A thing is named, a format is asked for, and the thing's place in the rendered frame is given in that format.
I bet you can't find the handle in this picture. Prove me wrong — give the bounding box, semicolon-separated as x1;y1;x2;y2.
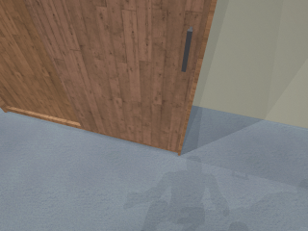
181;26;193;72

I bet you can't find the wardrobe door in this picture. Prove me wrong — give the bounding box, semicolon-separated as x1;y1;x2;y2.
0;0;79;123
23;0;211;152

